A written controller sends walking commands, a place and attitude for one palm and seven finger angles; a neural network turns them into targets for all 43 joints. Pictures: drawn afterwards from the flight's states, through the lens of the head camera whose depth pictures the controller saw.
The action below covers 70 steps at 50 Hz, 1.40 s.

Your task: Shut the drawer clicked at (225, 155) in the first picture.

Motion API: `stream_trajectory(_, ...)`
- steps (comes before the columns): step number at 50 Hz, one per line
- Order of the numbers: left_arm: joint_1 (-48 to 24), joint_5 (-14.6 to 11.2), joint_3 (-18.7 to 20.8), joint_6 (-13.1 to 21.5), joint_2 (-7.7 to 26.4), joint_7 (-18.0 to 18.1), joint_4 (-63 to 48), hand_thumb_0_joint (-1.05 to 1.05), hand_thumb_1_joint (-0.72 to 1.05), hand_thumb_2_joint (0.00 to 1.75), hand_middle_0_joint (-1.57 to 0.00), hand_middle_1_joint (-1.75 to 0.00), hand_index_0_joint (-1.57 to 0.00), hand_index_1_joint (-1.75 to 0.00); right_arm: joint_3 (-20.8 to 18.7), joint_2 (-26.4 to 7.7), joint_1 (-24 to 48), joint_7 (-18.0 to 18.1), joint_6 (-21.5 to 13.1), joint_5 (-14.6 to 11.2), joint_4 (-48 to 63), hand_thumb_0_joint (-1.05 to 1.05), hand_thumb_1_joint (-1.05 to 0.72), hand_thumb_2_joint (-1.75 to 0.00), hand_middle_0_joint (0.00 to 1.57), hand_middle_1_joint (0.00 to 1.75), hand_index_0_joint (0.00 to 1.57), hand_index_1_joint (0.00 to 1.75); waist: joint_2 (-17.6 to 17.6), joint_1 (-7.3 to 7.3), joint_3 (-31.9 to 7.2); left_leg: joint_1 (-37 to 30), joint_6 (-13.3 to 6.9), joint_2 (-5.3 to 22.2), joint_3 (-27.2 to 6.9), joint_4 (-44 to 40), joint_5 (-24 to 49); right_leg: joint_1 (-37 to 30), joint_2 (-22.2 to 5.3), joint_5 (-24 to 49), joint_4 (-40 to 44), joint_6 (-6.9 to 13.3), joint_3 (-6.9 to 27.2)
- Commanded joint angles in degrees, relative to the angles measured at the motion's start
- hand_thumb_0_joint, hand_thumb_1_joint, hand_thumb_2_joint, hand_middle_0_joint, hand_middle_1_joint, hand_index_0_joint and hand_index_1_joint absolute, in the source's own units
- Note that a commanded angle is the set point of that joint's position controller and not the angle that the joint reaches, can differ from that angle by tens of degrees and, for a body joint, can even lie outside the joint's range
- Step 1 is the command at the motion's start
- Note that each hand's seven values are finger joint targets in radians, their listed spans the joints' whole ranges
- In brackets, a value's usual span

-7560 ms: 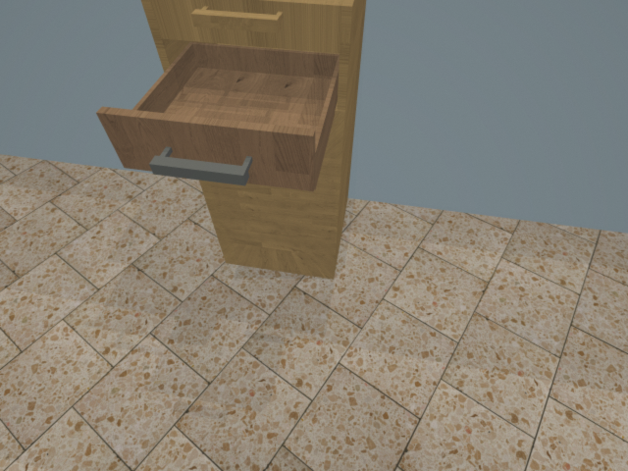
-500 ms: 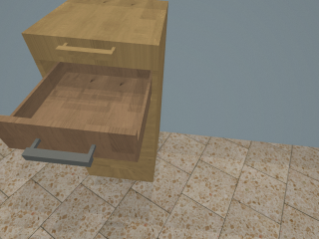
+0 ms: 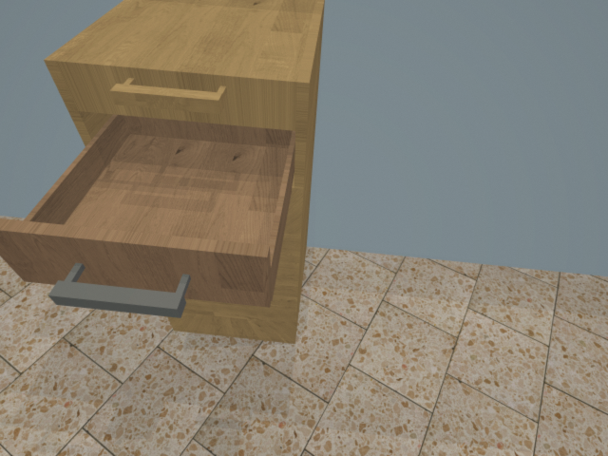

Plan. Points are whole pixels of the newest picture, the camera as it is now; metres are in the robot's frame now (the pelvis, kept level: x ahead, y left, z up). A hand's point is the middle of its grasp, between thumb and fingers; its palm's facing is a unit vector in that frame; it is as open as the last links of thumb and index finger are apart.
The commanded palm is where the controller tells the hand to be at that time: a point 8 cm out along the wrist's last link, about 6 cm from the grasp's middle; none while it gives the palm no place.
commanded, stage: look again from close up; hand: left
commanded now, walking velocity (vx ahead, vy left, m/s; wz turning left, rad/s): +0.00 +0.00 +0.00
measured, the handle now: (125, 286) +0.32 +0.27 +0.03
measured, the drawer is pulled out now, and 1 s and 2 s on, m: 0.28 0.28 0.28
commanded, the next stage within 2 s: raise the hand and make a fist in 0.08 s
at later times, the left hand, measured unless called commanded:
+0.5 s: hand (193, 407) +0.18 +0.15 -0.01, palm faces +0.11 -0.99 +0.03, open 6.8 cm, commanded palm +0.10 +0.21 -0.03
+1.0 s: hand (143, 415) +0.16 +0.19 +0.03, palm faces +0.01 -1.00 -0.09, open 3.9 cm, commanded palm +0.10 +0.26 +0.04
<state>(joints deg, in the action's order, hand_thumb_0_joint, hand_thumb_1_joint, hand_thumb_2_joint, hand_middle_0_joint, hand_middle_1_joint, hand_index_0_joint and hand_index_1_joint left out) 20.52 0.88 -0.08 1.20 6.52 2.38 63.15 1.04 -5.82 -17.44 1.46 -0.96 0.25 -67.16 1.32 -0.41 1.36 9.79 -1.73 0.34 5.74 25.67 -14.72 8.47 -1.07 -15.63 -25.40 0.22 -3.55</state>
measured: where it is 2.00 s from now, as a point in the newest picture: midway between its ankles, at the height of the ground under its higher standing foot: outside the picture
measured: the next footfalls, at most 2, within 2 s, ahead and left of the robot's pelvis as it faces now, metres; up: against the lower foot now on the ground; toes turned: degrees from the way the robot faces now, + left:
none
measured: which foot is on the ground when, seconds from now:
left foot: down 0.00-1.00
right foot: down 0.00-1.00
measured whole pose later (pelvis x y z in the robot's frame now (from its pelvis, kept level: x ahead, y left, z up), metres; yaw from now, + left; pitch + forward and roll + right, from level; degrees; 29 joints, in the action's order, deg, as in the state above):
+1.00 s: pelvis -0.03 -0.04 -0.04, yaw +2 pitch +6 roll +0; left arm 27.1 -21.1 18.2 13.3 17.8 -23.2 -4.6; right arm 1.6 -11.2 -14.8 4.2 -12.8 -3.6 -33.9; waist -1.7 -0.9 -4.9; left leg 33.1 1.3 3.6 1.6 49.9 -23.0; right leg 30.4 0.5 -25.2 -49.1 3.5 -7.2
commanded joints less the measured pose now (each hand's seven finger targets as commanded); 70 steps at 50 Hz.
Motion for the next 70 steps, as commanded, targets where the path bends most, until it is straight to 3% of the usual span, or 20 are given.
stream_trajectory(1,5.4,-0.1,0.6,0.8,4.2,0.5,-1.0,0.00,0.90,0.90,-0.20,-0.30,-0.20,-0.30,-1.1,-5.1,-3.8,0.2,-0.5,0.2,0.9,0.00,-0.90,-0.90,0.20,0.30,0.20,0.30,-1.8,0.32,4.2,1.9,-0.5,5.5,-6.1,-5.7,5.2,3.5,-5.3,8.2,4.5,1.7,4.8)
stream_trajectory(8,5.6,0.1,0.6,0.5,3.5,0.5,-0.8,0.00,0.90,0.90,-0.20,-0.30,-0.20,-0.30,-1.1,-5.3,-4.4,0.4,-0.6,0.2,1.1,0.00,-0.90,-0.90,0.20,0.30,0.20,0.30,-1.5,0.20,4.5,1.9,-0.8,6.0,-6.6,-6.5,5.5,3.7,-5.1,7.7,3.9,1.4,4.1)
stream_trajectory(9,6.0,0.9,0.2,1.2,6.9,2.2,0.9,0.00,0.90,0.90,-0.20,-0.30,-0.20,-0.30,-1.3,-8.2,2.2,-0.1,-1.1,-0.2,6.5,0.00,-0.90,-0.90,0.20,0.30,0.20,0.30,-2.3,2.15,7.2,6.3,1.0,6.4,-5.6,4.4,14.2,6.7,-7.2,20.9,4.5,1.1,7.1)
stream_trajectory(10,-34.5,-11.0,1.0,11.9,15.4,1.7,-90.5,0.00,0.90,0.90,-0.22,-0.32,-0.22,-0.32,-3.1,-19.5,-0.5,1.7,-9.3,-1.5,28.7,0.00,-0.90,-0.90,0.20,0.30,0.20,0.30,-13.9,-7.23,-22.1,-10.7,0.9,1.3,-6.4,-1.6,17.9,1.2,-1.0,16.1,-2.2,1.3,0.7)
stream_trajectory(11,-15.5,-6.9,2.3,7.6,13.1,4.9,-77.3,0.00,0.90,0.90,-0.24,-0.34,-0.24,-0.34,-0.6,-12.7,4.4,2.9,-15.2,-2.7,24.4,0.00,-0.90,-0.90,0.20,0.30,0.20,0.30,-18.6,-1.06,-22.2,-11.3,1.6,3.8,-6.0,-3.3,23.8,3.7,0.2,4.8,-6.3,2.4,0.1)
stream_trajectory(13,6.9,-7.4,-5.3,-1.5,-1.4,6.8,-59.8,0.00,0.90,0.90,-0.28,-0.39,-0.28,-0.39,-2.2,-11.1,1.3,2.0,-17.4,-3.4,20.3,0.00,-0.90,-0.90,0.20,0.30,0.20,0.30,-10.0,-1.87,-10.6,-3.0,2.5,4.7,-8.9,-4.8,15.3,11.6,0.0,-1.7,-7.3,1.4,-1.6)
stream_trajectory(14,-0.7,-9.2,-9.5,-1.4,-3.3,5.7,-72.5,0.00,0.90,0.90,-0.30,-0.41,-0.30,-0.41,-1.9,-12.5,1.9,2.0,-18.2,-3.9,25.4,0.00,-0.90,-0.90,0.20,0.30,0.20,0.30,-8.5,-2.08,-5.4,1.6,1.9,4.1,-9.3,-4.0,8.9,10.6,-0.3,-0.5,-6.3,1.2,-2.0)
stream_trajectory(18,4.5,-7.0,-10.3,5.4,-2.9,3.3,-74.5,0.00,0.90,0.90,-0.38,-0.50,-0.38,-0.50,-3.2,-15.7,2.8,2.2,-22.0,-2.0,31.5,0.00,-0.90,-0.90,0.20,0.30,0.20,0.30,8.9,-3.79,-2.1,8.5,0.6,1.5,-10.4,2.9,0.8,16.1,1.1,-2.2,-5.0,0.9,-3.0)
stream_trajectory(21,21.4,-9.6,-3.9,13.3,-2.8,-4.2,-61.3,0.00,0.90,0.90,-0.44,-0.56,-0.44,-0.56,-5.2,-15.3,6.4,0.2,-20.3,-1.3,35.4,0.00,-0.90,-0.90,0.20,0.30,0.20,0.30,18.0,1.41,0.4,17.7,2.0,1.1,-8.2,8.8,-0.5,22.1,1.7,-6.5,-9.9,1.0,-4.4)
stream_trajectory(22,27.3,-10.2,1.6,16.3,1.1,-7.6,-58.4,0.00,0.90,0.90,-0.46,-0.58,-0.46,-0.58,-6.0,-15.3,7.2,-1.1,-18.9,-1.6,36.4,0.00,-0.90,-0.90,0.20,0.30,0.20,0.30,14.3,4.25,-0.1,18.8,2.9,0.4,-6.9,9.7,1.9,20.7,1.6,-3.4,-11.4,1.9,-3.9)
stream_trajectory(25,19.5,-11.1,9.6,27.8,10.2,-15.7,-69.6,0.00,0.90,0.90,-0.52,-0.65,-0.52,-0.65,-6.7,-15.8,10.3,-2.9,-16.4,-0.4,42.6,0.00,-0.90,-0.90,0.20,0.30,0.20,0.30,4.4,4.73,-9.5,22.6,2.7,-1.0,-3.9,16.5,5.0,19.5,0.7,4.8,-19.5,2.4,-1.4)
stream_trajectory(27,14.2,-10.0,14.6,35.0,17.5,-16.5,-82.0,0.00,0.90,0.90,-0.56,-0.69,-0.56,-0.69,-6.8,-14.4,9.2,-3.4,-16.0,0.1,43.9,0.00,-0.90,-0.90,0.20,0.30,0.20,0.30,-15.0,5.97,-16.5,20.0,2.3,-0.6,-3.7,19.8,9.4,20.4,0.6,6.6,-24.0,3.2,0.6)
stream_trajectory(30,13.1,-13.1,12.6,37.2,13.4,-14.8,-89.5,0.00,0.90,0.90,-0.62,-0.75,-0.62,-0.75,-5.8,-12.6,9.2,-2.6,-15.2,-0.6,45.9,0.00,-0.90,-0.90,0.20,0.30,0.20,0.30,-17.5,3.30,-19.4,16.6,1.3,0.7,-4.9,22.7,10.3,24.5,1.5,5.4,-23.8,2.9,0.8)
stream_trajectory(32,5.9,-16.0,11.3,36.4,11.4,-15.9,-91.0,0.00,0.90,0.90,-0.66,-0.80,-0.66,-0.80,-5.0,-13.4,8.2,-1.7,-14.7,-1.0,45.6,0.00,-0.90,-0.90,0.20,0.30,0.20,0.30,-11.7,-1.25,-14.6,19.3,0.5,0.5,-6.8,24.0,2.9,28.5,2.2,1.0,-22.3,2.2,0.8)
stream_trajectory(37,1.0,-18.7,7.3,28.7,10.8,-24.7,-79.6,0.00,0.90,0.90,-0.76,-0.91,-0.76,-0.91,-3.7,-15.9,8.6,1.4,-16.1,-3.2,44.9,0.00,-0.90,-0.90,0.20,0.30,0.20,0.30,0.0,-5.12,-6.4,26.7,-0.5,0.1,-7.3,25.8,-9.3,30.6,1.2,-14.9,-13.5,0.5,6.0)
stream_trajectory(42,2.8,-19.7,21.2,17.1,23.2,-28.7,-75.0,0.00,0.90,0.90,-0.86,-1.01,-0.86,-1.01,-3.9,-15.8,9.8,3.4,-16.2,-4.0,44.7,0.00,-0.90,-0.90,0.20,0.30,0.20,0.30,1.2,0.43,-16.0,25.0,-0.6,-0.2,-6.7,24.3,-3.0,18.8,-1.4,-10.0,-10.7,-0.9,10.2)
stream_trajectory(47,9.6,-25.6,30.0,16.0,21.9,-23.9,-79.8,0.00,0.90,0.90,-0.96,-1.12,-0.96,-1.12,-3.0,-12.2,12.5,3.4,-15.6,-3.7,44.4,0.00,-0.90,-0.90,0.20,0.30,0.20,0.30,0.6,4.69,-17.7,22.0,0.8,0.0,-7.8,20.2,4.6,9.3,-2.0,8.4,-12.3,-2.1,8.1)
stream_trajectory(57,7.7,-26.5,24.8,18.4,20.5,-31.8,-78.8,0.00,0.90,0.90,-1.16,-1.34,-1.16,-1.34,-3.7,-15.3,9.9,3.6,-21.4,-5.1,43.0,0.00,-0.90,-0.90,0.20,0.30,0.20,0.30,0.3,0.60,-9.2,16.2,0.2,0.0,-7.6,16.2,2.4,15.3,-0.7,3.6,-6.3,-3.5,8.8)
stream_trajectory(64,2.5,-26.0,27.7,18.9,23.3,-28.3,-84.8,0.00,0.90,0.90,-1.30,-1.49,-1.30,-1.49,-3.0,-15.6,9.1,4.1,-24.5,-4.5,41.1,0.00,-0.90,-0.90,0.20,0.30,0.20,0.30,-7.3,1.94,-9.8,8.8,0.1,0.5,-7.7,10.4,3.2,14.1,1.9,-0.3,-6.5,0.6,2.0)
stream_trajectory(70,1.6,-23.7,26.7,11.0,23.0,-27.2,-83.5,0.00,0.90,0.90,-1.40,-1.60,-1.40,-1.60,-1.6,-15.6,10.8,3.5,-24.2,-4.6,42.0,0.00,-0.90,-0.90,0.20,0.30,0.20,0.30,-8.5,2.89,-7.7,5.9,0.5,0.8,-8.3,5.7,4.3,11.0,2.4,4.1,-5.2,0.9,-1.0)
